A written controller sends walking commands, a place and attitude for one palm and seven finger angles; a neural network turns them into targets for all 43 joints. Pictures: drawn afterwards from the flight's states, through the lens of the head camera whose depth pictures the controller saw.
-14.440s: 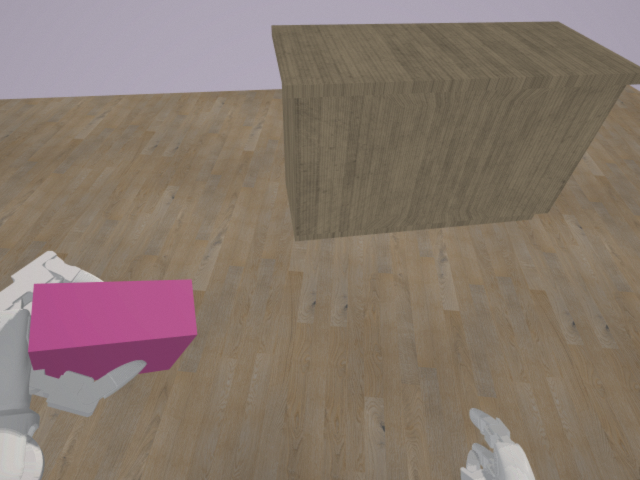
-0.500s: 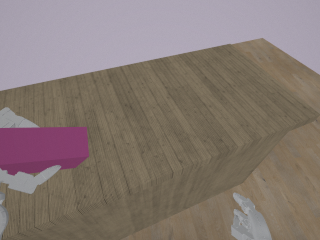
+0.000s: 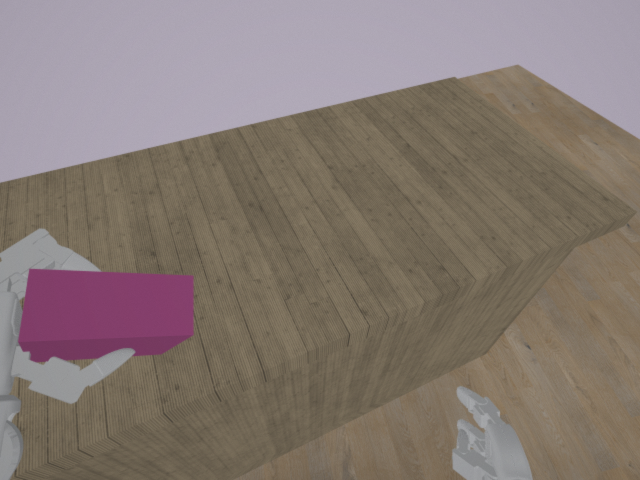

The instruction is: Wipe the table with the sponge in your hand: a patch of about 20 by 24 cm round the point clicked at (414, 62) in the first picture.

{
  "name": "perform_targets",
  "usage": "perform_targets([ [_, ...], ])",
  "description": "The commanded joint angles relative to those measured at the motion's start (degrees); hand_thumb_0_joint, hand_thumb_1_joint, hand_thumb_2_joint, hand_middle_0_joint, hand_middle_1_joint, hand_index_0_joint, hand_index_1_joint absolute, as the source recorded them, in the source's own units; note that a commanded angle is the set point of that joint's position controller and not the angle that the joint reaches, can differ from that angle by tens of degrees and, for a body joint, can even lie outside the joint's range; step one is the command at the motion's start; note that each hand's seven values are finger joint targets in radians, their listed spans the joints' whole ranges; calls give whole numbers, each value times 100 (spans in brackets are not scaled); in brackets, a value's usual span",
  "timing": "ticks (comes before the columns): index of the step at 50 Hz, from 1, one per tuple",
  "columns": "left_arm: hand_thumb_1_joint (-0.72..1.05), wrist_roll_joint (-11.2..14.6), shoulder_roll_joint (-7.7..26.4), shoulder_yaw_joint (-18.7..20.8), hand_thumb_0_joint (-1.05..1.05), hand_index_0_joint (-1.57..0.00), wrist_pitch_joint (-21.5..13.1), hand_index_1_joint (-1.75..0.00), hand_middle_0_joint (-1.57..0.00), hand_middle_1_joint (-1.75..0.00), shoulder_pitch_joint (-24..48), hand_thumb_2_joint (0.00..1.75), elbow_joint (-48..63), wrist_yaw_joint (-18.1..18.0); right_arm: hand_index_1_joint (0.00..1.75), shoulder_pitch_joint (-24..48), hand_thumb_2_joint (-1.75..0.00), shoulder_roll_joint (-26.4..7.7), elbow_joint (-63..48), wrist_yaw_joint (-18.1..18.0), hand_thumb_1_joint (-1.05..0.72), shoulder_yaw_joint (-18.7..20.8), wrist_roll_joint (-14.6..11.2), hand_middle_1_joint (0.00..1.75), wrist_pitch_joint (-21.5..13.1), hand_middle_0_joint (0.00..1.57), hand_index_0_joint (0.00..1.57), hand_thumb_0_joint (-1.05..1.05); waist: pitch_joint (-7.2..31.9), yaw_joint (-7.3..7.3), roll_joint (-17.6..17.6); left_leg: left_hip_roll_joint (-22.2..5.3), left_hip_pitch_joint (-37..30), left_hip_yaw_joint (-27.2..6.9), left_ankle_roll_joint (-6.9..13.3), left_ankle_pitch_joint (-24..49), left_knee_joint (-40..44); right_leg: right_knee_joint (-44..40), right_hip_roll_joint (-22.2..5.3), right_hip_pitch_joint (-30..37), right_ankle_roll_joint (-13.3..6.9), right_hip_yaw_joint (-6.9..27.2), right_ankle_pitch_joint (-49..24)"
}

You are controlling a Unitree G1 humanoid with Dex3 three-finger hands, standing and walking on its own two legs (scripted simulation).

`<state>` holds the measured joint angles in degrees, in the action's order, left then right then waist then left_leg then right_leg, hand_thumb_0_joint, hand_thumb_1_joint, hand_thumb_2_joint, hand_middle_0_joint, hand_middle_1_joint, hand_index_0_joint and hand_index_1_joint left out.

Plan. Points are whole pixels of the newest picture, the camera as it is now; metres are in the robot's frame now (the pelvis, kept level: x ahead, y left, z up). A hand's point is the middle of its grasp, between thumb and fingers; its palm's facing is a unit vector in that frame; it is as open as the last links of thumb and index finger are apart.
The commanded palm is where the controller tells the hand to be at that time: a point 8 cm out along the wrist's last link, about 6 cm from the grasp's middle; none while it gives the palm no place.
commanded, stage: come to a stop and stand still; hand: left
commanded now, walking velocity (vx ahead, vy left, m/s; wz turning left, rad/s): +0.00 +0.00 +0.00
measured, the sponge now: (132, 319) +0.24 +0.20 +0.14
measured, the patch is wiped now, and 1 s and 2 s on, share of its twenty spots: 0.00 0.00 0.00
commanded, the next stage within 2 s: look again from close up in 0.56 s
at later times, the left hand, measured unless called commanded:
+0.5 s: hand (68, 303) +0.24 +0.26 +0.16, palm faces +0.35 -0.84 -0.41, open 9.8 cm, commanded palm +0.18 +0.29 +0.18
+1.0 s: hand (68, 324) +0.22 +0.25 +0.16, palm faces +0.37 -0.84 -0.40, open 9.8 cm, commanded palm +0.16 +0.28 +0.18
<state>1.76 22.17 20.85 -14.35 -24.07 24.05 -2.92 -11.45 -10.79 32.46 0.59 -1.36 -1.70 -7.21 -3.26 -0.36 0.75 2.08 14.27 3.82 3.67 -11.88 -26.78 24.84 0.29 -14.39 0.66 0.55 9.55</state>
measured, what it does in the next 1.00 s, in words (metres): stands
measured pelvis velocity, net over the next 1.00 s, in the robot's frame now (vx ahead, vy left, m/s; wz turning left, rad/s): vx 0.01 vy -0.01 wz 0.04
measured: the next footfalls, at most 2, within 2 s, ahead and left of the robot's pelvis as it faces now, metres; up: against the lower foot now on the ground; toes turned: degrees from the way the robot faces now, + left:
none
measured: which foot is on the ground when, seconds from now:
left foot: down 0.00-1.00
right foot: down 0.00-1.00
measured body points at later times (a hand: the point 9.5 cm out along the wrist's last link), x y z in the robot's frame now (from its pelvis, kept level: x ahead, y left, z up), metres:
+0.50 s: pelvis +0.03 +0.01 +0.00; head +0.05 +0.03 +0.45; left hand +0.21 +0.30 +0.18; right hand +0.23 -0.20 -0.06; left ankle +0.03 +0.07 -0.74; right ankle +0.04 -0.13 -0.74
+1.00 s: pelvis +0.01 -0.01 +0.00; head +0.02 +0.01 +0.45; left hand +0.19 +0.29 +0.18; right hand +0.20 -0.22 -0.07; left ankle +0.03 +0.07 -0.74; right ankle +0.04 -0.13 -0.74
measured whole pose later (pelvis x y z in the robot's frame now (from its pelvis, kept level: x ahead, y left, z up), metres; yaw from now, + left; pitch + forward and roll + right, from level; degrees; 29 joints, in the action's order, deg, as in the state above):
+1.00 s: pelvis +0.01 -0.01 +0.00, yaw +2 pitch -1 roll -1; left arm 1.4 21.5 19.5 -12.9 -25.2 25.4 -4.3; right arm -12.6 -11.2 32.4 -2.0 -2.1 -0.8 -6.5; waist -2.2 -1.1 -1.0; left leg 2.0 12.5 1.5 3.4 -11.8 -25.3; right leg 21.3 0.5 -11.0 0.2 -1.7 9.2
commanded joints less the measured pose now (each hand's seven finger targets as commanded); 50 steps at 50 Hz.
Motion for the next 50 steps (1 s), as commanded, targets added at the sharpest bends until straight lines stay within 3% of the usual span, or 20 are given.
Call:
perform_targets([
  [1, 10, 123, 1265, 1072, 0, -120, -315, -160, -120, -160, 676, 130, 1199, -194, 30, 558, -90, -762, -986, -218, -90, 218, 33, 30, -293, 20, 20, 0, 710, -120, 7, -701, 309, -866, -151, -1021, 870, -363, -365, 543, -187, 280, 577],
  [3, 10, 38, 1523, 1211, 0, -120, -394, -160, -120, -160, 1136, 130, 1723, -237, 30, 663, -90, -768, -986, -243, -90, 193, 41, 30, -359, 20, 20, 0, 768, -118, 561, -733, 273, -921, -127, -1032, 893, -186, -315, 635, -203, 292, 349],
  [6, 10, 44, 1185, 804, 0, -120, -467, -160, -120, -160, 1141, 130, 1852, -221, 30, 472, -90, -744, -956, -230, -90, 185, 75, 30, -512, 20, 20, 0, 899, -124, 915, -709, 171, -902, -137, -681, 796, -90, -315, 837, -221, 175, -119],
  [12, 10, 74, 886, 652, 0, -120, -415, -160, -120, -160, 502, 130, 1444, -238, 30, 354, -90, -786, -789, -168, -90, 241, 106, 30, -552, 20, 20, 0, 1069, -121, 216, -653, -388, -823, -320, 831, 437, -202, -377, 720, -239, 207, -919],
  [14, 10, 87, 628, 449, 0, -120, -353, -160, -120, -160, 385, 130, 1199, -218, 30, 364, -90, -794, -765, -159, -90, 233, 101, 30, -458, 20, 20, 0, 1034, -112, 257, -674, -439, -798, -376, 1061, 484, -232, -358, 619, -225, 146, -937],
  [18, 10, 63, 956, 738, 0, -120, -308, -160, -120, -160, 401, 130, 1373, -247, 30, 508, -90, -784, -838, -190, -90, 240, 63, 30, -351, 20, 20, 0, 1088, -114, 288, -723, -575, -822, -499, 1668, 509, -113, -317, 654, -212, 101, -1092],
  [19, 10, 107, 763, 547, 0, -120, -310, -160, -120, -160, 343, 130, 1264, -202, 30, 435, -90, -783, -867, -196, -90, 222, 100, 30, -288, 20, 20, 0, 1063, -122, 261, -750, -481, -828, -459, 1585, 547, -180, -318, 666, -187, 9, -1011],
  [23, 10, 87, 1069, 805, 0, -120, -282, -160, -120, -160, 411, 130, 1684, -248, 30, 579, -90, -763, -964, -225, -90, 211, 71, 30, -256, 20, 20, 0, 1112, -120, 427, -731, -534, -797, -509, 1630, 529, -137, -320, 750, -218, 65, -1115],
  [24, 10, 127, 860, 595, 0, -120, -302, -160, -120, -160, 366, 130, 1610, -208, 30, 494, -90, -770, -965, -226, -90, 193, 117, 30, -222, 20, 20, 0, 1145, -123, 427, -742, -457, -816, -464, 1544, 553, -190, -315, 783, -208, -2, -1071],
  [28, 10, 103, 1084, 788, 0, -120, -258, -160, -120, -160, 406, 130, 1805, -266, 30, 573, -90, -767, -992, -249, -90, 199, 80, 30, -251, 20, 20, 0, 1196, -116, 563, -718, -574, -796, -512, 1650, 512, -163, -324, 810, -224, 72, -1180],
  [29, 10, 137, 777, 498, 0, -120, -268, -160, -120, -160, 388, 130, 1640, -221, 30, 461, -90, -776, -967, -246, -90, 186, 123, 30, -216, 20, 20, 0, 1156, -110, 497, -739, -504, -817, -470, 1525, 548, -229, -314, 779, -220, 7, -1090],
  [33, 10, 83, 971, 651, 0, -120, -233, -160, -120, -160, 520, 130, 1663, -280, 30, 544, -90, -787, -959, -270, -90, 209, 75, 30, -249, 20, 20, 0, 1045, -107, 555, -753, -506, -849, -552, 1280, 671, -205, -300, 740, -219, 30, -899],
  [34, 10, 118, 739, 431, 0, -120, -236, -160, -120, -160, 441, 130, 1426, -240, 30, 475, -90, -790, -936, -269, -90, 182, 120, 30, -204, 20, 20, 0, 1004, -114, 462, -776, -404, -843, -478, 1003, 708, -316, -312, 716, -202, 9, -801],
  [38, 10, 75, 936, 603, 0, -120, -201, -160, -120, -160, 491, 130, 1507, -281, 30, 574, -90, -784, -966, -292, -90, 203, 68, 30, -227, 20, 20, 0, 940, -103, 321, -704, -326, -865, -450, 573, 755, -404, -343, 764, -223, 135, -731],
  [39, 10, 105, 657, 333, 0, -120, -216, -160, -120, -160, 473, 130, 1320, -237, 30, 502, -90, -797, -933, -284, -90, 181, 109, 30, -198, 20, 20, 0, 881, -100, 315, -721, -220, -866, -390, 271, 815, -490, -346, 712, -207, 84, -533],
  [43, 10, 47, 1012, 653, 0, -120, -213, -160, -120, -160, 531, 130, 1506, -301, 30, 609, -90, -790, -961, -306, -90, 203, 70, 30, -247, 20, 20, 0, 831, -103, 355, -694, -112, -906, -347, -61, 871, -518, -350, 759, -219, 190, -384],
  [44, 10, 81, 730, 408, 0, -120, -238, -160, -120, -160, 477, 130, 1332, -258, 30, 513, -90, -794, -927, -300, -90, 182, 106, 30, -220, 20, 20, 0, 841, -101, 274, -695, -16, -913, -293, -179, 886, -567, -337, 780, -205, 116, -288],
  [48, 10, 48, 1066, 707, 0, -120, -243, -160, -120, -160, 440, 130, 1548, -316, 30, 587, -90, -792, -953, -315, -90, 211, 64, 30, -284, 20, 20, 0, 861, -95, 400, -672, -33, -937, -300, -184, 867, -540, -357, 810, -221, 187, -292],
  [49, 10, 83, 769, 447, 0, -120, -252, -160, -120, -160, 369, 130, 1347, -273, 30, 505, -90, -787, -921, -311, -90, 188, 104, 30, -258, 20, 20, 0, 839, -98, 292, -674, -2, -907, -252, -246, 845, -624, -361, 756, -215, 148, -226],
  [50, 10, 78, 857, 502, 0, -120, -249, -160, -120, -160, 423, 130, 1434, -275, 30, 478, -90, -785, -947, -314, -90, 223, 90, 30, -283, 20, 20, 0, 788, -75, 342, -653, -7, -927, -259, -275, 832, -640, -359, 716, -235, 232, -223],
])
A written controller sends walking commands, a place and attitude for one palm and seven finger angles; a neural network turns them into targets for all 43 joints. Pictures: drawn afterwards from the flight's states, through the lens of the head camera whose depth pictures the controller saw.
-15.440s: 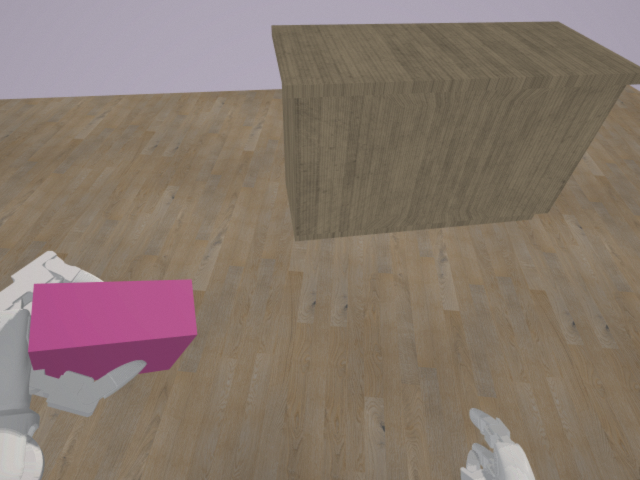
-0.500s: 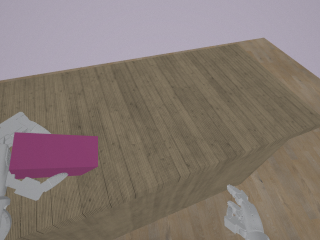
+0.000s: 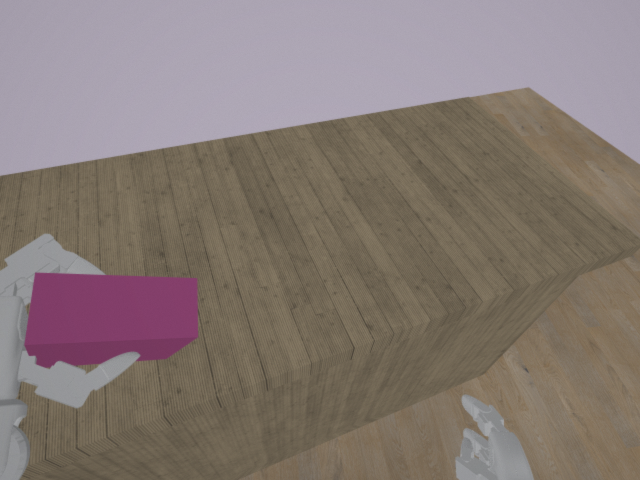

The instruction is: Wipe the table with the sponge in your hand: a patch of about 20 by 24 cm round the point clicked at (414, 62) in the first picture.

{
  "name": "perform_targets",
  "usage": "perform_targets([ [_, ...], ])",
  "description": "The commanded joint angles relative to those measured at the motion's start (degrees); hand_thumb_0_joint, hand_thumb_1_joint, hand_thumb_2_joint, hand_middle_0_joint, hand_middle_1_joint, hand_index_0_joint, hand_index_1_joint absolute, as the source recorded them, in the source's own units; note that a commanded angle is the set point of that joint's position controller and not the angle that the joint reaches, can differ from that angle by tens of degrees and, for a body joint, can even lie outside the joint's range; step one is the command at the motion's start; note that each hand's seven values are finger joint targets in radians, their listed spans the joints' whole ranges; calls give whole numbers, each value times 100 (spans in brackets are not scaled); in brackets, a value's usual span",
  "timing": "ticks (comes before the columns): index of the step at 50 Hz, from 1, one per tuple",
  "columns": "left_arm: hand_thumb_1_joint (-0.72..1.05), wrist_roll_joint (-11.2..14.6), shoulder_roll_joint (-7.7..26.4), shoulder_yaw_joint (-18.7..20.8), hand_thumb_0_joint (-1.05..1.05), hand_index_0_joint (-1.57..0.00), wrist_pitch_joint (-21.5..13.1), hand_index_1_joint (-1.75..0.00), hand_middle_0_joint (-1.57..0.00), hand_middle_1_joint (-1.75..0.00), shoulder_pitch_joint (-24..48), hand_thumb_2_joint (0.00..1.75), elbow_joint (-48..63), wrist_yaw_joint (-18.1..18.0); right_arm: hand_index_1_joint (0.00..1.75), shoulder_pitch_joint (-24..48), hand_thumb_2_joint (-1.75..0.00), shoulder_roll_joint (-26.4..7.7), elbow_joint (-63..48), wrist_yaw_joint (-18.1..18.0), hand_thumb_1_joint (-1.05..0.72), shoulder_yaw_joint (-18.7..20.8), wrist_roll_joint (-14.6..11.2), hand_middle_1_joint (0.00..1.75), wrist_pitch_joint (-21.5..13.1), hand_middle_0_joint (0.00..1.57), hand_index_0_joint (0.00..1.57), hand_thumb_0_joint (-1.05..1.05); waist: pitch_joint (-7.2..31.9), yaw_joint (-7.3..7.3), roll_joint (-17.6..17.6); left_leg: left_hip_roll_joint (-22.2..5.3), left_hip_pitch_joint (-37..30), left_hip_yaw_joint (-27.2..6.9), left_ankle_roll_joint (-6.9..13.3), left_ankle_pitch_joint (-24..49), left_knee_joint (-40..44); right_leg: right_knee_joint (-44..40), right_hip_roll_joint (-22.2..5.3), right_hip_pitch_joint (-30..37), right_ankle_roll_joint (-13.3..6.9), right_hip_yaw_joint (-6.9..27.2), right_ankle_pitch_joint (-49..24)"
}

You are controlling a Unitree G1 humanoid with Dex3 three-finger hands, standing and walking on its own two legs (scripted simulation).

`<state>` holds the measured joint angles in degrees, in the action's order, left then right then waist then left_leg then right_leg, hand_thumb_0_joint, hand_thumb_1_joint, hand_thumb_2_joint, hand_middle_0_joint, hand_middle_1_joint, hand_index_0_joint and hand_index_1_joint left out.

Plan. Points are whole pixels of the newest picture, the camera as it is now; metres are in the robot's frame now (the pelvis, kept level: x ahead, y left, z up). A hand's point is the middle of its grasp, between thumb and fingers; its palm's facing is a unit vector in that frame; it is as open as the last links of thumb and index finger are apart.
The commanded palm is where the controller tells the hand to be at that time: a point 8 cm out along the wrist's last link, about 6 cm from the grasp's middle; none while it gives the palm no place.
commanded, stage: come to a stop and stand still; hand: left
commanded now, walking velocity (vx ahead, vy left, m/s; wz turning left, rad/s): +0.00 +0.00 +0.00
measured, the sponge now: (137, 323) +0.23 +0.21 +0.13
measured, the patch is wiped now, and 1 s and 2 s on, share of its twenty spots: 0.00 0.00 0.00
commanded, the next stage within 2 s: look again from close up in 1.08 s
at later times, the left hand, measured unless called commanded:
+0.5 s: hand (49, 289) +0.23 +0.27 +0.18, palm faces +0.43 -0.81 -0.39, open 9.8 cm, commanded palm +0.16 +0.28 +0.17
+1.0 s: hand (71, 296) +0.24 +0.27 +0.15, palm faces +0.35 -0.85 -0.38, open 9.8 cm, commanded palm +0.18 +0.30 +0.17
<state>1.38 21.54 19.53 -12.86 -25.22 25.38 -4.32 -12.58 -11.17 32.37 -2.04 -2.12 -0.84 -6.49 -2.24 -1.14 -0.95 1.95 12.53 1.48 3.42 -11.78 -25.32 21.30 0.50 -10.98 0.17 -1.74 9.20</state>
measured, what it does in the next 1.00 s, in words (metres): stands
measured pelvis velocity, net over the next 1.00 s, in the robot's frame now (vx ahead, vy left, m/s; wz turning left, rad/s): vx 0.02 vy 0.02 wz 0.01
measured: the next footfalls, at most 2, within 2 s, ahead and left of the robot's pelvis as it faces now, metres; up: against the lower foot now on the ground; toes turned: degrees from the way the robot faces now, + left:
none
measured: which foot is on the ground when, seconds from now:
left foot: down 0.00-1.00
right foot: down 0.00-1.00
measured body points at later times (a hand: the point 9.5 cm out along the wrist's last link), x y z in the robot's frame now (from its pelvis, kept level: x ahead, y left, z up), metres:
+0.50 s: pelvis -0.01 +0.00 +0.00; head +0.01 +0.02 +0.45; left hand +0.20 +0.31 +0.20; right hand +0.17 -0.22 -0.07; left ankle +0.02 +0.07 -0.74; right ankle +0.03 -0.12 -0.74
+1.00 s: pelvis +0.02 +0.02 +0.00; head +0.05 +0.05 +0.45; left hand +0.21 +0.31 +0.17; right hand +0.22 -0.19 -0.06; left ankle +0.02 +0.07 -0.74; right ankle +0.03 -0.12 -0.74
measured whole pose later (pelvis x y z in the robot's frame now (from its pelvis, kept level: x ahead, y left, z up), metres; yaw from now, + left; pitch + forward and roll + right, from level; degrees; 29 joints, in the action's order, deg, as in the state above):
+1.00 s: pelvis +0.02 +0.02 +0.00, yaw +0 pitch +0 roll -2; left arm 1.5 22.0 20.6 -13.8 -23.8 27.4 -4.7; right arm -9.3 -10.1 31.9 -1.1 -1.4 -0.6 -8.2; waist -3.9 -1.5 -2.6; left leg 3.3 12.9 1.6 4.6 -13.9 -26.6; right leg 22.8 -0.9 -11.3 1.6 -1.6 11.5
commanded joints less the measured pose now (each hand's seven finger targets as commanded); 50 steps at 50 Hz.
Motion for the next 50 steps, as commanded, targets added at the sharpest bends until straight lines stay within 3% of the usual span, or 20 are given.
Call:
perform_targets([
  [1, 10, 122, 977, 696, 0, -120, -399, -160, -120, -160, 517, 130, 1283, -143, 30, 574, -90, -754, -917, -59, -90, 306, 7, 30, -365, 20, 20, 0, 711, -5, 469, -640, 177, -677, -222, -262, 633, -305, -408, 401, -187, 486, -228],
  [3, 10, 115, 1079, 820, 0, -120, -344, -160, -120, -160, 475, 130, 1249, -175, 30, 662, -90, -768, -900, -60, -90, 304, -21, 30, -367, 20, 20, 0, 740, -4, 371, -611, 67, -662, -245, -80, 592, -324, -422, 341, -197, 545, -307],
  [4, 10, 147, 813, 585, 0, -120, -351, -160, -120, -160, 382, 130, 1029, -131, 30, 602, -90, -771, -868, -56, -90, 292, 12, 30, -344, 20, 20, 0, 721, -9, 296, -617, 72, -630, -204, -131, 565, -402, -435, 275, -181, 506, -222],
  [8, 10, 106, 1028, 718, 0, -120, -307, -160, -120, -160, 528, 130, 1264, -175, 30, 686, -90, -800, -876, -54, -90, 330, -37, 30, -370, 20, 20, 0, 704, 9, 446, -575, 48, -642, -207, -154, 497, -408, -496, 216, -214, 647, -126],
  [9, 10, 133, 813, 523, 0, -120, -325, -160, -120, -160, 497, 130, 1107, -145, 30, 611, -90, -796, -846, -51, -90, 307, 2, 30, -352, 20, 20, 0, 707, 4, 338, -587, 80, -655, -180, -219, 524, -443, -478, 192, -201, 574, -4],
  [13, 10, 82, 1112, 769, 0, -120, -314, -160, -120, -160, 595, 130, 1418, -212, 30, 704, -90, -803, -873, -72, -90, 330, -32, 30, -383, 20, 20, 0, 737, -1, 524, -621, 64, -706, -217, -139, 611, -295, -438, 287, -196, 551, -141],
  [15, 10, 101, 950, 608, 0, -120, -345, -160, -120, -160, 590, 130, 1422, -177, 30, 622, -90, -777, -894, -72, -90, 338, -11, 30, -391, 20, 20, 0, 721, 10, 570, -633, 85, -731, -197, -124, 645, -266, -407, 324, -198, 529, -227],
  [16, 10, -804, 5689, 3986, 0, -120, -936, -160, -120, -160, 6423, 130, 2777, -229, 30, -249, -90, -914, -665, -31, -90, 309, 318, 30, -606, 20, 20, 0, -222, -14, -345, -668, 979, -359, -103, 185, -81, -630, -493, -470, 206, 654, -243],
  [17, 10, -145, 1893, 1638, 0, -120, -643, -160, -120, -160, 2932, 130, -762, 11, 30, 378, -90, -250, -445, -33, -90, 85, 89, 30, -520, 20, 20, 0, 1093, 26, -315, -339, -7, -491, -91, 481, 40, -288, -739, -295, -245, 569, 194],
  [18, 10, 126, 887, 948, 0, -120, -450, -160, -120, -160, 1666, 130, -530, 35, 30, 481, -90, -689, -832, 20, -90, 481, -35, 30, -551, 20, 20, 0, 1439, -135, 1120, -393, -642, -409, -266, 842, 274, 208, -453, 66, -454, 695, -365],
  [19, 10, 133, 882, 701, 0, -120, -550, -160, -120, -160, 1641, 130, 78, 80, 30, 238, -90, -727, -868, 70, -90, 450, -38, 30, -556, 20, 20, 0, 1400, -100, 1373, -561, -188, -378, -223, 597, 153, 235, -492, 317, -318, 678, -315],
  [20, 10, 176, 895, 661, 0, -120, -582, -160, -120, -160, 1145, 130, 405, 68, 30, 288, -90, -760, -858, 159, -90, 439, -44, 30, -556, 20, 20, 0, 1199, -118, 1255, -568, 85, -453, -210, 368, 255, 216, -487, 453, -261, 696, -251],
  [23, 10, 196, 656, 432, 0, -120, -535, -160, -120, -160, 220, 130, 898, -18, 30, 631, -90, -741, -871, 273, -90, 375, -82, 30, -591, 20, 20, 0, 757, -153, 354, -567, 401, -487, -191, -398, 487, 31, -413, 356, -191, 603, 191],
  [26, 10, 142, 1000, 720, 0, -120, -554, -160, -120, -160, 516, 130, 946, -71, 30, 599, -90, -790, -861, 174, -90, 368, -28, 30, -593, 20, 20, 0, 471, -128, -258, -572, 558, -603, -189, -817, 629, -175, -357, 99, -141, 561, 702],
  [28, 10, 112, 1409, 1155, 0, -120, -584, -160, -120, -160, 862, 130, 1065, -148, 30, 724, -90, -790, -821, 74, -90, 335, -32, 30, -582, 20, 20, 0, 402, -103, 75, -633, 484, -671, -172, -998, 805, -127, -308, -14, -118, 523, 803],
  [29, 10, 123, 1189, 1011, 0, -120, -630, -160, -120, -160, 991, 130, 997, -120, 30, 651, -90, -749, -821, 35, -90, 323, -7, 30, -568, 20, 20, 0, 478, -86, 196, -659, 654, -758, -111, -1089, 867, -26, -310, 226, -109, 409, 681],
  [33, 10, 100, 1332, 1078, 0, -120, -695, -160, -120, -160, 1297, 130, 1469, -137, 30, 684, -90, -701, -850, -9, -90, 303, -17, 30, -669, 20, 20, 0, 748, -81, 864, -661, 364, -744, -144, -443, 749, 235, -332, 505, -142, 390, -71],
  [40, 10, 118, 848, 680, 0, -120, -582, -160, -120, -160, 577, 130, 1500, -148, 30, 458, -90, -746, -754, 83, -90, 381, 28, 30, -685, 20, 20, 0, 1163, -53, 563, -673, -363, -653, -392, 1811, 246, 227, -339, 575, -142, 263, -1139],
  [42, 10, 115, 814, 663, 0, -120, -523, -160, -120, -160, 500, 130, 1366, -151, 30, 455, -90, -767, -751, 89, -90, 404, 19, 30, -621, 20, 20, 0, 1107, -42, 416, -696, -312, -664, -455, 1959, 236, 213, -356, 570, -145, 294, -1200],
  [50, 10, 152, 954, 781, 0, -120, -443, -160, -120, -160, 467, 130, 1595, -168, 30, 535, -90, -736, -915, 19, -90, 389, 25, 30, -378, 20, 20, 0, 1075, -22, 717, -768, -342, -690, -569, 2232, 356, 236, -306, 563, -132, 136, -994],
])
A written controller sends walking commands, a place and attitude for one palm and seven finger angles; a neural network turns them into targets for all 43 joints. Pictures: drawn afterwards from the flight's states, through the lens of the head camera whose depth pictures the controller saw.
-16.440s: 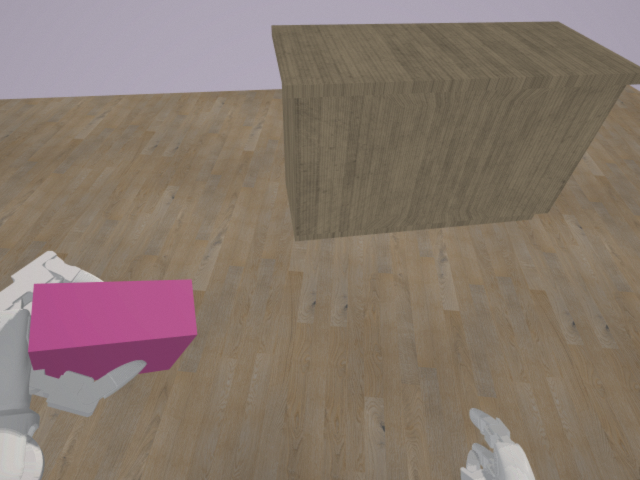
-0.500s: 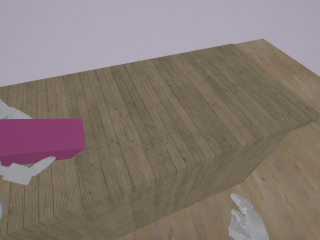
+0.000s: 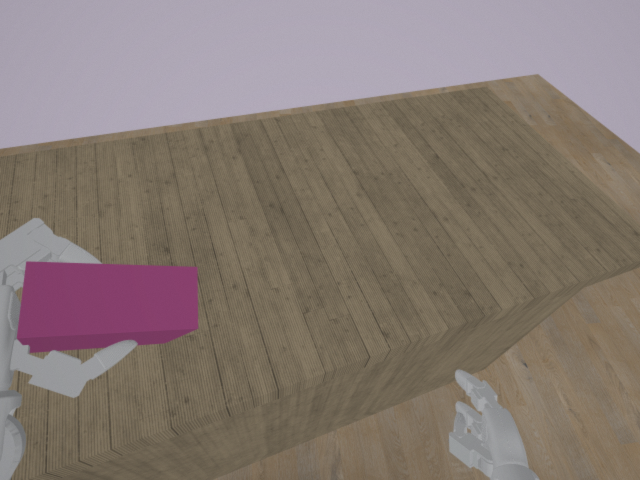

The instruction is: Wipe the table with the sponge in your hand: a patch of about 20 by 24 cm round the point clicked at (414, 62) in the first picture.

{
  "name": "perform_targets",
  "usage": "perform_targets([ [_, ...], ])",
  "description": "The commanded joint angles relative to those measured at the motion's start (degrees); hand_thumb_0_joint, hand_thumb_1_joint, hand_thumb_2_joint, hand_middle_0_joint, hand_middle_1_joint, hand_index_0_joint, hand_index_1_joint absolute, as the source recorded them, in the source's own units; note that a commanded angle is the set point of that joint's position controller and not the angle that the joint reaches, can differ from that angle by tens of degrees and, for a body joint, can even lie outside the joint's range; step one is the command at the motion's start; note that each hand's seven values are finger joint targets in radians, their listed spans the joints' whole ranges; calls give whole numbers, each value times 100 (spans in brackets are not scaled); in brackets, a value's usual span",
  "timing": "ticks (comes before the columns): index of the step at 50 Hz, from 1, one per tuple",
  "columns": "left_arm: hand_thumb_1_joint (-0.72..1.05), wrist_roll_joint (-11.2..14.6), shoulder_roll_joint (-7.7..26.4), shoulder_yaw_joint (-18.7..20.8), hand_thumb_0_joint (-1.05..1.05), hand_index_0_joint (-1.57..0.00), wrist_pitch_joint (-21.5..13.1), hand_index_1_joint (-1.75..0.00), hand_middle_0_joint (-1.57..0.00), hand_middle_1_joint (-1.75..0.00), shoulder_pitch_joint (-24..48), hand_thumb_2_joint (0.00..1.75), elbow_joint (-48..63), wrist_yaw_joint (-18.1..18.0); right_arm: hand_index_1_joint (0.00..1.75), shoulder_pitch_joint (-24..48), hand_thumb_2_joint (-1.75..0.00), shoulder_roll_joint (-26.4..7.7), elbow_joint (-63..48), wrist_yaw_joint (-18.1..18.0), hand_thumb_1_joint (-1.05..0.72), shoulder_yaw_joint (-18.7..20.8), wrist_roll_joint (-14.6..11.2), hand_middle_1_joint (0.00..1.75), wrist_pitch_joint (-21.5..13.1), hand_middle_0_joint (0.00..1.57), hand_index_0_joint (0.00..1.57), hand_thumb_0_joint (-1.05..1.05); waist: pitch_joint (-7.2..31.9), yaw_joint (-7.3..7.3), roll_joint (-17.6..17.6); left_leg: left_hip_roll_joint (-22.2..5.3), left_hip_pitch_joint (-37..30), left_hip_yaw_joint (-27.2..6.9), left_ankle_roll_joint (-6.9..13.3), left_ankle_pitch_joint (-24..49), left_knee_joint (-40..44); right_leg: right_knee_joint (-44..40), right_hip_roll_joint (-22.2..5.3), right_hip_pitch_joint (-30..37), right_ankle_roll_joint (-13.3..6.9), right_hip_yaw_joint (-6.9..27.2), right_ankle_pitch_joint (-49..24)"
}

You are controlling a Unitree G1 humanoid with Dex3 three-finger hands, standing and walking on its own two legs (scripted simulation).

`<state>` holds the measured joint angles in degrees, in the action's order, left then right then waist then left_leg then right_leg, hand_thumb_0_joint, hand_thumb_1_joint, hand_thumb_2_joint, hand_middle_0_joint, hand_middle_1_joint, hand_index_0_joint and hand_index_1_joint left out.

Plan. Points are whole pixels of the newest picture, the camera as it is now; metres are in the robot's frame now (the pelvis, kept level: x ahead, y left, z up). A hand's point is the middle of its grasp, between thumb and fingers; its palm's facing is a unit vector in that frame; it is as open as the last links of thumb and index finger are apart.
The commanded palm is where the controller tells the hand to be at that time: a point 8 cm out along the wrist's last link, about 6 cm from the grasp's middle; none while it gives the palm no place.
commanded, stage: come to a stop and stand still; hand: left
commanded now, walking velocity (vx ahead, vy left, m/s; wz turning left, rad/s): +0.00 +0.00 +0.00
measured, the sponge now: (134, 310) +0.24 +0.21 +0.13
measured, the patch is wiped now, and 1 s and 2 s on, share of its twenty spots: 0.00 0.00 0.00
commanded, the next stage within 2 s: look again from close up in 0.08 s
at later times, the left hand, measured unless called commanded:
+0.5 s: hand (79, 334) +0.20 +0.23 +0.15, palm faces +0.36 -0.85 -0.38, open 9.8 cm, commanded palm +0.14 +0.27 +0.17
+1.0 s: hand (108, 327) +0.21 +0.21 +0.15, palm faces +0.29 -0.87 -0.40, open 9.8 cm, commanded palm +0.15 +0.26 +0.17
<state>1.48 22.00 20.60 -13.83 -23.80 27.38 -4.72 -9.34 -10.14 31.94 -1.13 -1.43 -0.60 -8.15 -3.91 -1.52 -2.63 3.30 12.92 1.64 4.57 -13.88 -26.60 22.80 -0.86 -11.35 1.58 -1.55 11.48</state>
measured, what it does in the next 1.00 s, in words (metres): stands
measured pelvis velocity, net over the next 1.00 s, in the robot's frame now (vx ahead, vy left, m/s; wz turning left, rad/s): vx -0.01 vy -0.02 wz -0.02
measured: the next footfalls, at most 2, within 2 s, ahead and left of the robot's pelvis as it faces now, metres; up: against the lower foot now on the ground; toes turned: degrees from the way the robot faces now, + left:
none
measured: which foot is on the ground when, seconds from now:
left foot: down 0.00-1.00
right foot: down 0.00-1.00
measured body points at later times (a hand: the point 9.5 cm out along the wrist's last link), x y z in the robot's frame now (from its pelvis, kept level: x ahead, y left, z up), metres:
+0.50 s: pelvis -0.02 -0.01 +0.00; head +0.01 +0.01 +0.45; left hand +0.18 +0.28 +0.17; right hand +0.16 -0.24 -0.07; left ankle +0.00 +0.06 -0.74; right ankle +0.00 -0.14 -0.74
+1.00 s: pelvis -0.01 -0.02 +0.00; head +0.01 +0.00 +0.45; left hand +0.19 +0.26 +0.17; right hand +0.16 -0.24 -0.07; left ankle +0.00 +0.06 -0.74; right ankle +0.00 -0.14 -0.74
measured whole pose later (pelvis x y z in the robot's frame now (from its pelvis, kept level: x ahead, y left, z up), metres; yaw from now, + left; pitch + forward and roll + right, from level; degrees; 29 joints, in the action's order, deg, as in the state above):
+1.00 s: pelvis -0.01 -0.02 +0.00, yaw -1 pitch +0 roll -1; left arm 1.7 21.1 19.1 -15.6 -25.4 24.9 -3.2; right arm -12.3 -11.2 33.3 -0.2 -1.1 -0.9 -9.2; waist -2.4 -0.9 -0.9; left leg 1.9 13.9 2.5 3.5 -13.6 -27.3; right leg 24.7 0.5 -13.3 0.3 -0.7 11.5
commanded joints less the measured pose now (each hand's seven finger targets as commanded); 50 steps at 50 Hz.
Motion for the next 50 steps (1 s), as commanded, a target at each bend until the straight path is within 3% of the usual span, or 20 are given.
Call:
perform_targets([
  [1, 10, 136, 936, 703, 0, -120, -344, -160, -120, -160, 326, 130, 1422, -137, 30, 199, -90, -844, -874, -79, -90, 325, 7, 30, -198, 20, 20, 0, 1272, 17, 869, -902, -328, -707, -674, 2412, 445, 61, -202, 685, -281, 128, -1287],
  [9, 10, 157, 707, 475, 0, -120, -279, -160, -120, -160, 296, 130, 1178, -164, 30, 231, -90, -875, -859, -123, -90, 278, 15, 30, -142, 20, 20, 0, 1056, 26, 793, -837, -73, -718, -611, 1379, 694, -126, -200, 643, -268, 159, -992],
  [13, 10, 90, 906, 624, 0, -120, -249, -160, -120, -160, 519, 130, 1305, -226, 30, 326, -90, -882, -860, -157, -90, 314, -41, 30, -173, 20, 20, 0, 986, 38, 696, -793, 10, -680, -528, 779, 724, -204, -251, 669, -281, 307, -911],
  [14, 10, 128, 681, 424, 0, -120, -258, -160, -120, -160, 405, 130, 1040, -182, 30, 254, -90, -872, -837, -150, -90, 275, 10, 30, -143, 20, 20, 0, 933, 32, 622, -781, 101, -717, -478, 604, 790, -280, -242, 647, -271, 249, -782],
  [18, 10, 62, 975, 667, 0, -120, -268, -160, -120, -160, 529, 130, 1277, -242, 30, 344, -90, -878, -860, -166, -90, 311, -43, 30, -202, 20, 20, 0, 851, 22, 764, -812, 186, -736, -442, 163, 887, -260, -234, 628, -271, 319, -505],
  [19, 10, 101, 707, 434, 0, -120, -280, -160, -120, -160, 439, 130, 1091, -197, 30, 273, -90, -864, -834, -160, -90, 270, 10, 30, -171, 20, 20, 0, 864, 28, 638, -774, 278, -752, -389, 95, 900, -330, -220, 674, -265, 262, -458],
  [23, 10, 73, 983, 699, 0, -120, -275, -160, -120, -160, 429, 130, 1226, -239, 30, 330, -90, -890, -843, -164, -90, 315, -41, 30, -226, 20, 20, 0, 844, 31, 621, -771, 229, -761, -398, 54, 853, -349, -248, 607, -282, 359, -406],
  [24, 10, 111, 699, 444, 0, -120, -287, -160, -120, -160, 341, 130, 1011, -187, 30, 260, -90, -883, -817, -154, -90, 282, 1, 30, -203, 20, 20, 0, 802, 42, 585, -746, 268, -757, -358, -19, 872, -425, -228, 553, -277, 316, -287],
  [28, 10, 80, 950, 679, 0, -120, -271, -160, -120, -160, 350, 130, 1221, -228, 30, 316, -90, -903, -817, -163, -90, 326, -43, 30, -251, 20, 20, 0, 890, 40, 671, -746, 181, -717, -376, 122, 792, -371, -255, 578, -291, 402, -435],
  [29, 10, 115, 744, 495, 0, -120, -291, -160, -120, -160, 286, 130, 1055, -185, 30, 242, -90, -900, -785, -156, -90, 301, 2, 30, -227, 20, 20, 0, 904, 39, 606, -732, 230, -744, -341, 137, 816, -400, -237, 608, -283, 337, -424],
  [35, 10, 121, 848, 561, 0, -120, -254, -160, -120, -160, 273, 130, 1136, -191, 30, 245, -90, -901, -795, -162, -90, 345, -19, 30, -254, 20, 20, 0, 942, 42, 610, -727, 124, -726, -333, 344, 721, -386, -277, 600, -298, 428, -606],
  [36, 10, -819, 5554, 3861, 0, -120, -865, -160, -120, -160, 6250, 130, 2700, -196, 30, -532, -90, -1065, -651, -105, -90, 273, 308, 30, -463, 20, 20, 0, 211, 20, 24, -786, 885, -442, -234, 614, 17, -554, -361, -212, -56, 484, -565],
  [37, 10, -175, 1808, 1482, 0, -120, -597, -160, -120, -160, 2855, 130, -850, 48, 30, 45, -90, -341, -386, -116, -90, 35, 72, 30, -412, 20, 20, 0, 1263, 74, -37, -542, -85, -579, -220, 918, 278, -317, -578, -250, -408, 420, -110],
  [38, 10, 98, 848, 828, 0, -120, -404, -160, -120, -160, 1632, 130, -669, 73, 30, 111, -90, -804, -748, -53, -90, 415, -57, 30, -444, 20, 20, 0, 1604, -87, 1358, -576, -784, -475, -416, 1254, 400, 167, -268, 36, -583, 546, -508],
  [40, 10, 132, 908, 573, 0, -120, -528, -160, -120, -160, 1118, 130, 326, 109, 30, -58, -90, -880, -781, 84, -90, 391, -50, 30, -441, 20, 20, 0, 1422, -78, 1530, -800, -78, -587, -321, 1034, 383, 253, -291, 451, -410, 537, -542],
  [43, 10, 190, 619, 381, 0, -120, -453, -160, -120, -160, 38, 130, 727, 17, 30, 264, -90, -845, -792, 220, -90, 334, -99, 30, -454, 20, 20, 0, 1073, -115, 384, -696, 241, -483, -322, 424, 434, -27, -302, 506, -336, 553, -455],
  [45, 10, 166, 853, 526, 0, -120, -439, -160, -120, -160, 175, 130, 880, -18, 30, 259, -90, -894, -802, 164, -90, 336, -50, 30, -445, 20, 20, 0, 872, -94, -83, -645, 294, -498, -356, 158, 471, -210, -309, 313, -321, 559, -185],
  [47, 10, 172, 1045, 774, 0, -120, -463, -160, -120, -160, 333, 130, 757, -54, 30, 272, -90, -875, -776, 63, -90, 310, -27, 30, -433, 20, 20, 0, 725, -66, -153, -637, 260, -554, -341, -57, 519, -365, -326, 74, -319, 617, 165],
  [48, 10, 146, 1348, 1062, 0, -120, -482, -160, -120, -160, 565, 130, 970, -115, 30, 421, -90, -894, -757, 9, -90, 293, -41, 30, -410, 20, 20, 0, 713, -48, 115, -669, 143, -578, -331, -30, 600, -321, -284, 1, -316, 588, 166],
  [50, 10, 165, 1204, 945, 0, -120, -549, -160, -120, -160, 803, 130, 1005, -81, 30, 337, -90, -842, -788, -61, -90, 275, -27, 30, -417, 20, 20, 0, 784, -24, 583, -718, 232, -684, -279, -73, 712, -168, -248, 227, -313, 490, 11],
])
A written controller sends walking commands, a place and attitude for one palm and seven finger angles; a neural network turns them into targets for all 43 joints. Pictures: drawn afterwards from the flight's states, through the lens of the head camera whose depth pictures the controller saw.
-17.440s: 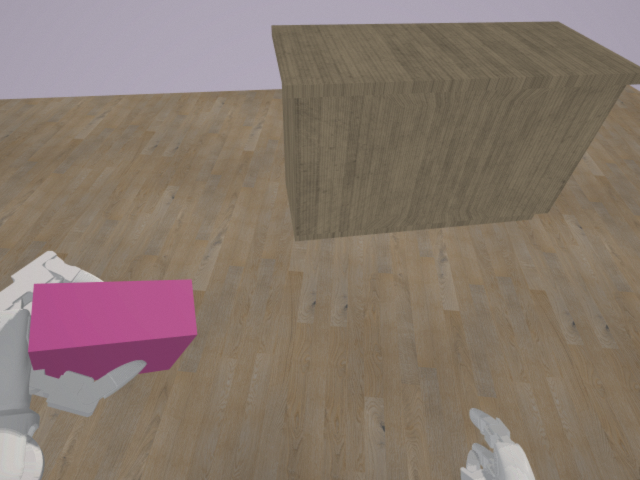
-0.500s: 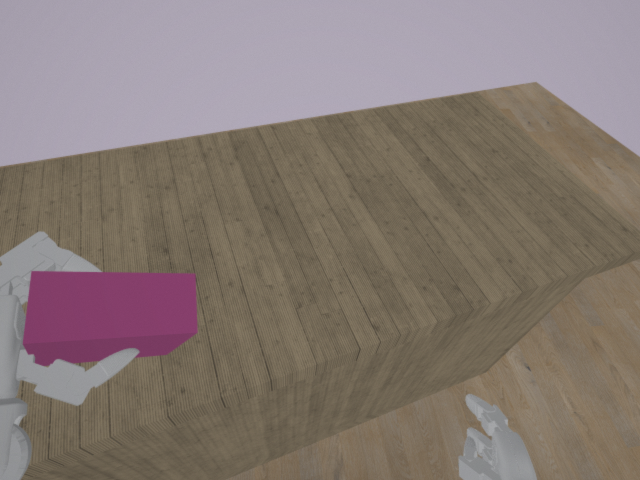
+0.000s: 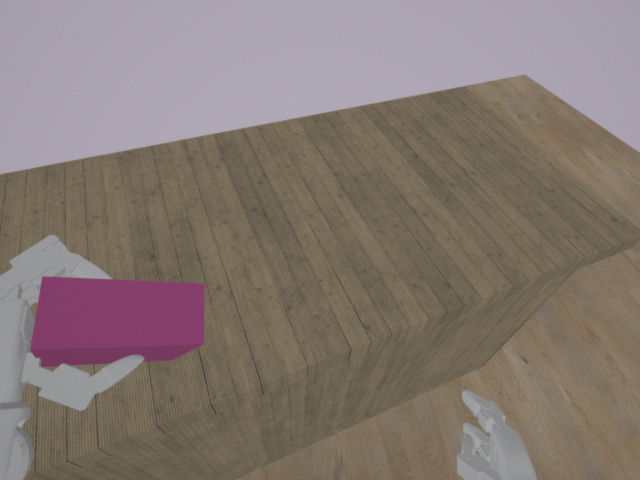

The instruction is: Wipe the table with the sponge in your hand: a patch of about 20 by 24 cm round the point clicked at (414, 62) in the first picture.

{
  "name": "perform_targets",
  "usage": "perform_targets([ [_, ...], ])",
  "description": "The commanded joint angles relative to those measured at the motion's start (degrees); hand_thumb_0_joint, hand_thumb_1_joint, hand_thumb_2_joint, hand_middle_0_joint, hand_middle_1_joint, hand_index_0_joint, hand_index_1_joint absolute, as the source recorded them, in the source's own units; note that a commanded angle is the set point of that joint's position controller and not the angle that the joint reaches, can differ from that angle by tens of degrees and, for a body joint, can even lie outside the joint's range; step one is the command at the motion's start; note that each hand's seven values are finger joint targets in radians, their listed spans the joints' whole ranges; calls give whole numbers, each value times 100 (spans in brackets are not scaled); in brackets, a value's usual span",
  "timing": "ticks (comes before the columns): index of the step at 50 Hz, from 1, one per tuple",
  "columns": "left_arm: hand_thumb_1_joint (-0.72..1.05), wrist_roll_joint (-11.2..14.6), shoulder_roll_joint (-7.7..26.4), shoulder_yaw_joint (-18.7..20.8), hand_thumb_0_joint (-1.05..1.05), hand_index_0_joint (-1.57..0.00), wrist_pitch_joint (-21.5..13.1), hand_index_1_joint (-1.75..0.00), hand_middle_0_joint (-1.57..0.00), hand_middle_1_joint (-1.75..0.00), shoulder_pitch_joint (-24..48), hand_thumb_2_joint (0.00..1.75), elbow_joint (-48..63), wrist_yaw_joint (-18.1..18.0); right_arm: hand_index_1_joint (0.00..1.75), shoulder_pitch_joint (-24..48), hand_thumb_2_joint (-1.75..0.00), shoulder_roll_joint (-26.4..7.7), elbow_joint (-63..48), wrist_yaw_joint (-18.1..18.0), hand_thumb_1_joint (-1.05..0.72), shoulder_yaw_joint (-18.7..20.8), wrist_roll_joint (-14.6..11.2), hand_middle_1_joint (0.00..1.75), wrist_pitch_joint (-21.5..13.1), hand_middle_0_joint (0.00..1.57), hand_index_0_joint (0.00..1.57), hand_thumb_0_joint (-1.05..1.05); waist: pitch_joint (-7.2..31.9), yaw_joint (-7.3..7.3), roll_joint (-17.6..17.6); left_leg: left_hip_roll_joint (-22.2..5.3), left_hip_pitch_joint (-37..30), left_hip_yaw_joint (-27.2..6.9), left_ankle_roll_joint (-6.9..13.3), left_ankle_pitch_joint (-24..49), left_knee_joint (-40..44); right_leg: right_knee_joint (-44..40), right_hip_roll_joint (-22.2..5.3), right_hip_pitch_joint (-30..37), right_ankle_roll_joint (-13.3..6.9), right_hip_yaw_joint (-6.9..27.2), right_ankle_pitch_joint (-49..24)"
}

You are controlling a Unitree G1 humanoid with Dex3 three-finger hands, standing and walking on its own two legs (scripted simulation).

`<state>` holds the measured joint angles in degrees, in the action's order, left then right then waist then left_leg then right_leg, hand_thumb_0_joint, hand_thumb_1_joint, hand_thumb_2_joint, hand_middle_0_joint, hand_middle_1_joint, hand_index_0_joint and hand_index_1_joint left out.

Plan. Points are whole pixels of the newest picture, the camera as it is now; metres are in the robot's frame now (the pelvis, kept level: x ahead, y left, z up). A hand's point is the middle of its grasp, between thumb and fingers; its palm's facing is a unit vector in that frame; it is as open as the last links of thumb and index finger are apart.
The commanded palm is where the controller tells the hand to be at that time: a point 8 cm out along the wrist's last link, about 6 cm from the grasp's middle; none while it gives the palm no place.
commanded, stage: come to a stop and stand still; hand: left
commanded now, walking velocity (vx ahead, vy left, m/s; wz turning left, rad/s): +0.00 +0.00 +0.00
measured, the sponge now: (143, 326) +0.23 +0.20 +0.13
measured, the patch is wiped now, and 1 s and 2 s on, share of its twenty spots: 0.00 0.00 0.00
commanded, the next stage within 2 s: look again from close up in 0.46 s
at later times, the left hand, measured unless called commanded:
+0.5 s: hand (64, 314) +0.22 +0.26 +0.15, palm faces +0.37 -0.85 -0.38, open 9.8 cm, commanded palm +0.16 +0.29 +0.18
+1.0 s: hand (48, 311) +0.22 +0.26 +0.17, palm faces +0.37 -0.79 -0.49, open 9.8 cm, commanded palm +0.15 +0.29 +0.18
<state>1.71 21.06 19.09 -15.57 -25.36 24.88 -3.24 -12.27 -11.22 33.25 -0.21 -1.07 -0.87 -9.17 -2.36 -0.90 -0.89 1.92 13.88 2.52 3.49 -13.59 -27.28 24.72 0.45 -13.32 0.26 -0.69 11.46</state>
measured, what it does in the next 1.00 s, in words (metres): stands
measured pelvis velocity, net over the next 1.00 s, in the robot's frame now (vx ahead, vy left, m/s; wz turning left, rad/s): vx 0.00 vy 0.00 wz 0.05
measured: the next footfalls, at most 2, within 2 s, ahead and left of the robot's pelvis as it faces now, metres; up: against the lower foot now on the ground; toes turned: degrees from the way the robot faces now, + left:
none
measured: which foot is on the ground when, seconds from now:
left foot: down 0.00-1.00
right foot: down 0.00-1.00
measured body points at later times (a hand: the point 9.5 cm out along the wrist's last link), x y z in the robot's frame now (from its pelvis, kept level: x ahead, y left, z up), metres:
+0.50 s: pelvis +0.01 +0.01 +0.00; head +0.04 +0.04 +0.45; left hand +0.20 +0.30 +0.17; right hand +0.21 -0.20 -0.06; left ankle +0.01 +0.07 -0.74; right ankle +0.02 -0.12 -0.74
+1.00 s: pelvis +0.00 +0.00 +0.00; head +0.02 +0.03 +0.45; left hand +0.19 +0.30 +0.19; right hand +0.18 -0.21 -0.07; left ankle +0.01 +0.07 -0.74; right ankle +0.02 -0.12 -0.74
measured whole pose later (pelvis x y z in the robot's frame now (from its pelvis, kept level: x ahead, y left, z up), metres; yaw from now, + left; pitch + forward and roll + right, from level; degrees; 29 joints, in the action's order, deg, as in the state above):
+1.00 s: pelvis +0.00 +0.00 +0.00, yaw +3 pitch +0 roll -1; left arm -1.5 27.1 19.6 -12.1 -18.3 25.0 -3.4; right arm -14.3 -11.7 30.6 -3.9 -2.2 -0.8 -7.3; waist -3.6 -2.4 -1.8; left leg 3.1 14.4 0.0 3.9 -12.9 -27.7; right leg 24.9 0.1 -12.4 0.3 -1.7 11.7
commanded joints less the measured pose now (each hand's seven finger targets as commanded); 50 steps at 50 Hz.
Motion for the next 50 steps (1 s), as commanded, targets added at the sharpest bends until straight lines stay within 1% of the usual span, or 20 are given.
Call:
perform_targets([
  [1, 10, 134, 1353, 1125, 0, -120, -396, -160, -120, -160, 1035, 130, 1330, -226, 30, 607, -90, -726, -918, -174, -90, 235, 9, 30, -331, 20, 20, 0, 718, -91, 579, -601, 126, -778, -162, 40, 766, -278, -387, 564, -180, 383, -212],
  [3, 10, 123, 1429, 1185, 0, -120, -390, -160, -120, -160, 1163, 130, 1594, -258, 30, 698, -90, -689, -925, -196, -90, 207, -7, 30, -365, 20, 20, 0, 847, -90, 756, -595, -90, -732, -189, 393, 702, -214, -383, 631, -178, 372, -567],
  [4, 10, 150, 1158, 964, 0, -120, -400, -160, -120, -160, 1080, 130, 1478, -234, 30, 603, -90, -697, -896, -199, -90, 208, 22, 30, -364, 20, 20, 0, 917, -84, 701, -606, -104, -757, -183, 522, 679, -237, -391, 703, -176, 310, -667],
  [7, 10, 137, 1065, 828, 0, -120, -362, -160, -120, -160, 854, 130, 1703, -246, 30, 519, -90, -725, -904, -153, -90, 255, 20, 30, -421, 20, 20, 0, 1151, -88, 626, -605, -436, -716, -258, 1477, 460, -182, -401, 841, -175, 313, -1265],
  [10, 10, 123, 877, 671, 0, -120, -250, -160, -120, -160, 580, 130, 1513, -262, 30, 504, -90, -752, -863, -120, -90, 268, 28, 30, -371, 20, 20, 0, 1095, -74, 487, -646, -470, -714, -321, 1748, 477, -212, -360, 806, -154, 268, -1368],
  [14, 10, 115, 748, 615, 0, -120, -144, -160, -120, -160, 443, 130, 1131, -286, 30, 534, -90, -752, -842, -148, -90, 249, 46, 30, -223, 20, 20, 0, 918, -59, 287, -649, -286, -696, -330, 1445, 581, -359, -370, 741, -134, 238, -1247],
  [18, 10, 75, 1096, 892, 0, -120, -123, -160, -120, -160, 682, 130, 1506, -343, 30, 679, -90, -738, -937, -192, -90, 243, 6, 30, -170, 20, 20, 0, 920, -62, 561, -649, -266, -738, -387, 1389, 673, -294, -367, 819, -144, 241, -1179],
  [19, 10, 116, 881, 700, 0, -120, -139, -160, -120, -160, 580, 130, 1414, -300, 30, 602, -90, -727, -952, -194, -90, 228, 47, 30, -127, 20, 20, 0, 938, -56, 529, -653, -206, -740, -341, 1330, 695, -328, -357, 860, -136, 168, -1165],
  [23, 10, 101, 1114, 892, 0, -120, -119, -160, -120, -160, 601, 130, 1785, -354, 30, 656, -90, -732, -1012, -213, -90, 243, 7, 30, -148, 20, 20, 0, 1041, -54, 617, -652, -326, -756, -404, 1616, 616, -260, -366, 933, -148, 197, -1338],
  [24, 10, 125, 882, 673, 0, -120, -143, -160, -120, -160, 552, 130, 1691, -313, 30, 571, -90, -742, -982, -203, -90, 233, 50, 30, -118, 20, 20, 0, 1050, -48, 630, -651, -273, -763, -386, 1578, 659, -281, -336, 942, -146, 119, -1268],
  [27, 10, 118, 960, 724, 0, -120, -139, -160, -120, -160, 511, 130, 1756, -319, 30, 506, -90, -765, -1015, -204, -90, 283, 31, 30, -139, 20, 20, 0, 1079, -46, 630, -699, -316, -817, -437, 1759, 619, -239, -361, 992, -153, 141, -1304],
  [34, 10, 107, 796, 603, 0, -120, -76, -160, -120, -160, 471, 130, 1282, -327, 30, 524, -90, -773, -937, -223, -90, 247, 47, 30, -67, 20, 20, 0, 809, -37, 410, -670, -53, -812, -374, 810, 847, -443, -344, 867, -126, 135, -870],
  [38, 10, 45, 1025, 758, 0, -120, -69, -160, -120, -160, 699, 130, 1562, -377, 30, 636, -90, -775, -972, -245, -90, 278, -9, 30, -98, 20, 20, 0, 768, -30, 495, -654, -15, -812, -345, 456, 876, -444, -371, 860, -140, 228, -727],
  [39, 10, 86, 796, 558, 0, -120, -90, -160, -120, -160, 594, 130, 1356, -332, 30, 569, -90, -769, -948, -241, -90, 241, 41, 30, -78, 20, 20, 0, 762, -26, 450, -636, 43, -822, -292, 311, 913, -511, -357, 843, -133, 185, -607],
  [43, 10, 42, 1128, 855, 0, -120, -98, -160, -120, -160, 644, 130, 1672, -395, 30, 633, -90, -781, -967, -250, -90, 271, 5, 30, -141, 20, 20, 0, 842, -41, 574, -646, 12, -848, -327, 410, 877, -411, -369, 935, -150, 237, -733],
  [44, 10, 83, 844, 620, 0, -120, -116, -160, -120, -160, 533, 130, 1470, -348, 30, 546, -90, -768, -942, -241, -90, 247, 45, 30, -113, 20, 20, 0, 821, -33, 468, -625, 52, -847, -293, 428, 900, -458, -345, 937, -143, 165, -715],
  [47, 10, 84, 954, 715, 0, -120, -113, -160, -120, -160, 475, 130, 1478, -343, 30, 503, -90, -762, -974, -242, -90, 293, 16, 30, -142, 20, 20, 0, 772, -27, 522, -653, 83, -846, -287, 345, 858, -476, -399, 936, -150, 243, -699],
  [48, 10, -228, 5499, 2557, 0, -120, -918, -160, -120, -160, 6011, 130, 3648, -411, 30, -231, -90, -1159, -1490, -622, -90, -527, -374, 30, 9, 20, 20, 0, 897, 395, 2252, -650, 1617, -1095, -67, -563, 771, 834, 95, 1466, 223, 164, 284],
  [49, 10, -802, 2974, 2045, 0, -120, 350, -160, -120, -160, 3981, 130, 412, -132, 30, 620, -90, -772, -762, -474, -90, 316, 412, 30, -70, 20, 20, 0, 1860, -409, 1548, -377, -461, -608, -611, 1114, 395, 796, 63, 365, -360, -143, -1],
  [50, 10, -40, 1891, 1066, 0, -120, 876, -160, -120, -160, 2600, 130, -252, 83, 30, 543, -90, -1067, -952, -149, -90, 297, 248, 30, -149, 20, 20, 0, 1620, -321, 1168, -411, -896, -753, -885, 2412, 382, 548, 154, -220, -395, -466, -265],
])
